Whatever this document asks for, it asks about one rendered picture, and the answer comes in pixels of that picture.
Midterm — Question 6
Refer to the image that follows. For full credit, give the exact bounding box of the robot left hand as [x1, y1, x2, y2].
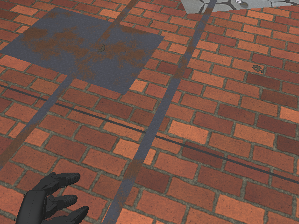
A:
[14, 172, 89, 224]

